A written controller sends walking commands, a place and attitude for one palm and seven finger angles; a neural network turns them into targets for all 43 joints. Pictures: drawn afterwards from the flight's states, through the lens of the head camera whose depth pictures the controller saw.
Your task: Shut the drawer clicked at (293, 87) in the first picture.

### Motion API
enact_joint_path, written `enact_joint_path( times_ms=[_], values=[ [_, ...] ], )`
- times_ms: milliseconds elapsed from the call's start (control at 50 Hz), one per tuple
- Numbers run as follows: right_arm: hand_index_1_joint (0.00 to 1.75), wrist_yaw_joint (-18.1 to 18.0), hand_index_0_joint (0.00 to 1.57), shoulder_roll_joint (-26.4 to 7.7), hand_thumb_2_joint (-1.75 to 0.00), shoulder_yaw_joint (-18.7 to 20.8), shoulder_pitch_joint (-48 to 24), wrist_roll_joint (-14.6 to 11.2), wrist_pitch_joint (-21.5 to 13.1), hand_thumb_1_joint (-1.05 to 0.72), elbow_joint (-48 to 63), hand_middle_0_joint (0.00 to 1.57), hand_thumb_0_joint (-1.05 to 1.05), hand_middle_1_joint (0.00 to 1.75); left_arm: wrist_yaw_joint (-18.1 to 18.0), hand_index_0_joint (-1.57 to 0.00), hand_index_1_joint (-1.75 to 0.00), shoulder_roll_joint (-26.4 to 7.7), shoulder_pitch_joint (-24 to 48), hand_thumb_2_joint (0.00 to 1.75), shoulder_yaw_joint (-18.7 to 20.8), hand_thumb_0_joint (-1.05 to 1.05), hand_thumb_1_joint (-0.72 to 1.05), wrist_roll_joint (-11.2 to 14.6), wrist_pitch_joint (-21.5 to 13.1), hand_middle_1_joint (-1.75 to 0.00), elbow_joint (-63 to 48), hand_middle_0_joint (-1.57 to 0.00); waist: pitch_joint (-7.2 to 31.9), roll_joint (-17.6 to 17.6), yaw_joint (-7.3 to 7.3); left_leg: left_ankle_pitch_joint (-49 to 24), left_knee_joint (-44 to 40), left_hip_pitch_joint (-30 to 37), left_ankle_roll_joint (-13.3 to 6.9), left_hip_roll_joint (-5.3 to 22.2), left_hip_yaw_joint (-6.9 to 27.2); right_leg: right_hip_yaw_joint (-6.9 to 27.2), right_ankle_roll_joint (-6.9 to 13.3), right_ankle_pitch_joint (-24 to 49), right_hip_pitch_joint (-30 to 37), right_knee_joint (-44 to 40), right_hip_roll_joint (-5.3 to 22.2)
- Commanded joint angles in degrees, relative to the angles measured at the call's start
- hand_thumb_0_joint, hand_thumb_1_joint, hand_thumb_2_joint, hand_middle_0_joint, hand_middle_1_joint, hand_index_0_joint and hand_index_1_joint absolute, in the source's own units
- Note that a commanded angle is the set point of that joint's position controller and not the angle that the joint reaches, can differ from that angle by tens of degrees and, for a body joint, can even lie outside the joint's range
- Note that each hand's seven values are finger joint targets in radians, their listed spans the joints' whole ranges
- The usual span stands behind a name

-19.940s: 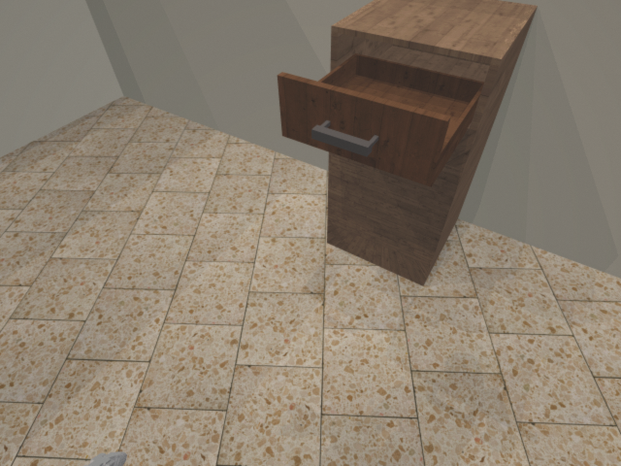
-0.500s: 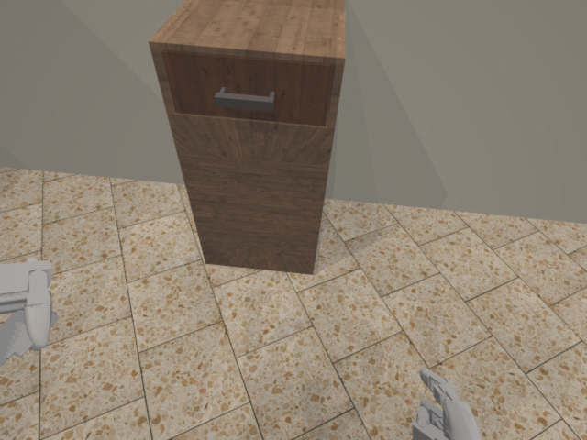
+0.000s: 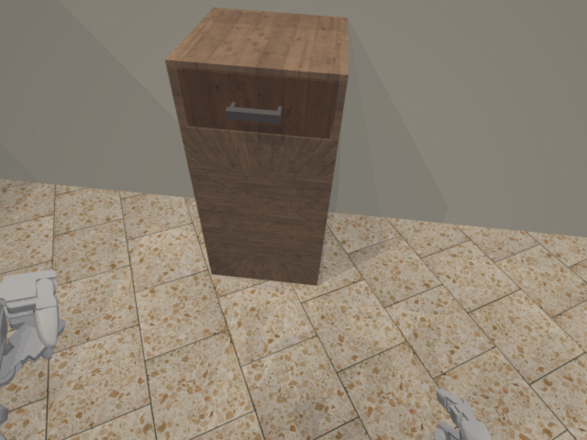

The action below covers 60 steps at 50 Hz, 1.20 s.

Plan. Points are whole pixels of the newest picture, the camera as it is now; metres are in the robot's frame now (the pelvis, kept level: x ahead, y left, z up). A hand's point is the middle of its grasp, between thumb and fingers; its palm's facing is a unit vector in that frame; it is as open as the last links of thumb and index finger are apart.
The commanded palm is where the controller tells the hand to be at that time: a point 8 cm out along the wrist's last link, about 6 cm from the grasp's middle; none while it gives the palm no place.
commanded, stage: stop stepping back and stand still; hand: left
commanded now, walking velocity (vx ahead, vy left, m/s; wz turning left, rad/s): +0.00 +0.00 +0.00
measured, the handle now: (255, 111) +0.86 +0.14 +0.02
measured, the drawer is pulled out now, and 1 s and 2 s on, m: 0.00 0.00 0.00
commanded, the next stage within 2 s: let the arm hang, fingers relaxed in 0.02 s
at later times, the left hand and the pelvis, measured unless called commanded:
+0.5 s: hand out of the picture +0.04 +0.20 -0.17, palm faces +0.03 -0.97 -0.22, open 3.5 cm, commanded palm none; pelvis +0.00 +0.00 +0.00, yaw +2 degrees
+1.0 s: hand out of the picture -0.03 +0.18 -0.17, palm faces +0.04 -0.98 -0.18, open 7.2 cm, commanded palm none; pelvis -0.02 +0.01 +0.01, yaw +1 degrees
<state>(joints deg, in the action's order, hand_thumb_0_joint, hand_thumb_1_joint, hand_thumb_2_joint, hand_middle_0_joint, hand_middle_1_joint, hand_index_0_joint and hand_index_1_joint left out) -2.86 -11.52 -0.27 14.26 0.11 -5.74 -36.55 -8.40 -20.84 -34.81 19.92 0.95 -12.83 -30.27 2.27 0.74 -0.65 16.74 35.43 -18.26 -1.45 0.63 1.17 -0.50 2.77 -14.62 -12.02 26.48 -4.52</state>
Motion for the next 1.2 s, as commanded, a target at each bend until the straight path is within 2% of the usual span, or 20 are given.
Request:
enact_joint_path(
  times_ms=[0,40,80,100,120,140,180,220,260,280,300,320,340,380,420,460,560,700,900,1180],
  values=[
    [0.30,-0.43,0.20,-6.96,-0.90,2.47,-6.68,-0.24,-2.58,-0.90,9.09,0.20,0.00,0.30,-0.71,-1.40,-1.60,-9.09,2.22,0.90,5.74,0.00,0.90,1.00,-2.89,-1.60,-11.14,-1.40,0.02,-5.10,-0.43,-5.01,-6.74,3.73,-0.27,1.38,0.36,11.42,2.28,2.08,-1.30,-8.70,13.14],
    [0.30,-1.23,0.20,-7.62,-0.90,2.57,-8.15,-0.19,-3.16,-0.90,9.63,0.20,0.00,0.30,-0.67,-1.40,-1.60,-10.23,1.93,0.90,6.43,0.00,0.90,1.02,-3.27,-1.60,-13.47,-1.40,1.40,1.11,0.27,-11.83,-12.96,9.35,-1.06,3.82,2.93,6.34,-1.25,6.12,-1.66,-3.94,7.84],
    [0.30,-1.43,0.20,-7.19,-0.90,2.08,-7.79,-0.14,-3.33,-0.90,10.15,0.20,0.00,0.30,-0.80,-1.40,-1.60,-11.08,0.90,0.90,7.14,0.00,0.90,0.65,-3.55,-1.60,-15.77,-1.40,3.51,6.15,0.57,-23.00,-12.96,10.66,-2.32,6.10,5.94,3.90,-2.68,14.03,0.43,0.68,5.42],
    [0.30,3.55,0.20,-16.89,-0.90,5.76,-7.98,0.01,-5.07,-0.90,-5.08,0.20,0.00,0.30,6.98,-1.40,-1.60,-0.14,8.64,0.90,-14.74,0.00,0.90,-4.33,6.03,-1.60,34.42,-1.40,-1.40,5.73,-2.13,-40.58,-4.55,5.41,-2.89,6.10,6.93,-0.27,-2.58,24.05,-6.88,10.81,8.14],
    [0.30,3.33,0.20,-12.60,-0.90,5.39,-3.14,-0.49,-1.01,-0.90,-4.20,0.20,0.00,0.30,7.59,-1.36,-1.56,1.40,7.61,0.90,-12.68,0.00,0.90,-3.10,10.66,-1.56,36.14,-1.36,2.80,3.63,-1.16,-46.31,-5.60,8.88,-2.82,6.95,5.38,1.16,-2.36,12.19,-6.14,10.98,7.15],
    [0.30,3.01,0.20,-11.94,-0.90,5.03,-2.73,-0.35,-0.15,-0.90,-3.08,0.20,0.00,0.30,7.62,-1.32,-1.51,2.86,7.22,0.90,-13.62,0.00,0.90,-3.08,11.98,-1.51,35.34,-1.32,2.80,2.96,-0.72,-51.47,-5.77,10.47,-2.83,8.09,5.37,0.75,-2.59,5.43,-7.62,11.84,6.08],
    [0.30,2.69,0.20,-11.51,-0.90,4.08,-1.11,0.81,1.06,-0.90,-3.11,0.20,0.00,0.30,7.21,-1.24,-1.43,3.66,11.97,0.90,-14.73,0.00,0.90,-2.74,12.23,-1.43,39.52,-1.24,4.58,0.27,-1.39,-50.38,-7.88,10.28,-7.43,13.01,12.62,1.70,-2.39,-11.33,-10.89,18.54,4.68],
    [0.30,2.27,0.20,-11.68,-0.90,3.62,-1.25,1.91,1.92,-0.90,-3.45,0.20,0.00,0.30,7.10,-1.16,-1.34,2.87,15.03,0.90,-15.17,0.00,0.90,-2.65,12.37,-1.34,45.74,-1.16,4.14,-3.40,-0.83,-47.67,-9.59,9.80,-10.17,14.26,15.36,3.85,-2.27,-14.49,-9.98,19.28,5.05],
    [0.30,2.01,0.20,-11.54,-0.90,3.40,-3.75,1.99,2.75,-0.90,-3.97,0.20,0.00,0.30,7.11,-1.08,-1.25,1.85,15.14,0.90,-15.39,0.00,0.90,-2.66,12.29,-1.25,53.39,-1.08,5.27,-3.29,1.44,-46.74,-7.08,9.86,-8.44,11.44,12.05,3.64,-2.19,-5.27,-4.21,10.28,5.65],
    [0.30,1.86,0.20,-11.17,-0.90,3.38,-4.98,1.51,3.20,-0.90,-4.28,0.20,0.00,0.30,7.12,-1.04,-1.21,0.61,13.58,0.90,-15.09,0.00,0.90,-2.79,12.19,-1.21,57.30,-1.04,6.40,-3.85,2.58,-39.68,-4.58,6.95,-5.64,7.46,8.69,4.97,-1.96,8.89,2.67,3.76,6.37],
    [0.30,1.84,0.20,-9.42,-0.90,3.26,-5.26,0.84,3.56,-0.90,-4.69,0.20,0.00,0.30,7.03,-1.00,-1.17,-1.85,13.02,0.90,-14.95,0.00,0.90,-2.96,11.96,-1.17,60.82,-1.00,6.61,-6.46,2.46,-24.76,-1.71,2.91,-2.19,2.25,4.22,11.01,-0.77,22.52,7.11,0.98,10.50],
    [0.30,2.01,0.20,-7.89,-0.90,3.00,-4.80,0.43,4.04,-0.90,-5.43,0.20,0.00,0.30,7.08,-0.96,-1.12,-3.46,14.25,0.90,-15.39,0.00,0.90,-2.76,11.96,-1.12,63.68,-0.96,4.20,-6.34,1.27,-8.54,-1.57,1.18,-0.43,-0.82,2.04,15.77,1.86,27.16,5.24,-1.79,16.04],
    [0.30,2.18,0.20,-7.51,-0.90,2.90,-2.78,0.41,4.73,-0.90,-6.63,0.20,0.00,0.30,7.22,-0.92,-1.08,-4.22,17.26,0.90,-16.13,0.00,0.90,-2.54,11.96,-1.08,65.83,-0.92,2.43,-5.68,-0.33,-0.75,-2.27,3.00,0.11,-1.37,1.32,15.98,3.99,22.46,1.55,-3.55,17.91],
    [0.30,1.82,0.20,-6.34,-0.90,2.67,-2.23,1.02,5.66,-0.90,-10.26,0.20,0.00,0.30,7.10,-0.84,-0.99,-1.05,20.84,0.90,-17.04,0.00,0.90,-2.05,11.89,-0.99,70.46,-0.84,-0.25,-4.59,-1.03,-4.95,-3.42,6.42,0.05,-0.24,1.91,14.50,4.06,17.53,-2.20,-4.61,14.52],
    [0.30,1.53,0.20,-5.31,-0.90,2.42,-0.73,1.27,5.60,-0.90,-12.64,0.20,0.00,0.30,6.85,-0.76,-0.91,1.36,19.76,0.90,-17.08,0.00,0.90,-1.63,11.91,-0.91,74.09,-0.76,-0.24,3.85,-0.60,-11.67,-7.20,8.99,-0.55,1.88,3.90,11.33,2.30,12.54,-2.84,-4.30,11.09],
    [0.30,1.30,0.20,-5.43,-0.90,2.06,-0.67,1.10,5.57,-0.90,-14.32,0.20,0.00,0.30,6.78,-0.68,-0.82,1.50,18.98,0.90,-17.46,0.00,0.90,-1.44,12.35,-0.82,77.54,-0.68,-0.52,7.61,0.36,-13.06,-9.77,6.70,-1.58,3.64,6.12,8.94,0.79,9.73,0.61,-4.14,9.02],
    [0.30,0.94,0.20,-5.51,-0.90,1.87,2.13,0.81,5.69,-0.90,-18.46,0.20,0.00,0.30,6.91,-0.48,-0.60,2.66,18.18,0.90,-18.36,0.00,0.90,-1.35,12.49,-0.60,84.55,-0.48,-3.02,1.36,0.49,-7.60,-13.77,5.57,-1.79,4.60,7.08,7.84,1.00,3.00,1.38,-7.30,8.34],
    [0.30,0.88,0.20,-4.47,-0.90,1.83,5.53,0.97,5.88,-0.90,-22.74,0.20,0.00,0.30,6.78,-0.20,-0.30,4.18,16.18,0.90,-18.80,0.00,0.90,-1.40,12.50,-0.30,90.25,-0.20,-6.68,-1.60,0.33,-0.74,-16.47,5.16,-1.94,4.08,6.92,8.56,1.20,-4.27,-1.56,-9.94,8.24],
    [0.30,0.66,0.20,-2.10,-0.90,1.77,8.13,1.07,5.81,-0.90,-25.30,0.20,0.00,0.30,6.40,-0.20,-0.30,6.58,13.99,0.90,-18.76,0.00,0.90,-1.51,12.53,-0.30,93.08,-0.20,-9.59,0.16,0.31,2.56,-18.03,3.28,-2.09,4.08,7.29,8.35,1.01,-5.83,-4.03,-9.13,7.64],
    [0.30,0.31,0.20,-0.52,-0.90,1.92,9.53,0.88,5.35,-0.90,-26.03,0.20,0.00,0.30,6.17,-0.20,-0.30,8.54,12.82,0.90,-18.66,0.00,0.90,-1.47,12.02,-0.30,94.07,-0.20,-8.03,-0.50,0.19,-1.43,-17.10,4.14,-2.05,3.96,6.81,8.13,1.01,-2.20,-2.96,-8.28,7.98]
  ],
)
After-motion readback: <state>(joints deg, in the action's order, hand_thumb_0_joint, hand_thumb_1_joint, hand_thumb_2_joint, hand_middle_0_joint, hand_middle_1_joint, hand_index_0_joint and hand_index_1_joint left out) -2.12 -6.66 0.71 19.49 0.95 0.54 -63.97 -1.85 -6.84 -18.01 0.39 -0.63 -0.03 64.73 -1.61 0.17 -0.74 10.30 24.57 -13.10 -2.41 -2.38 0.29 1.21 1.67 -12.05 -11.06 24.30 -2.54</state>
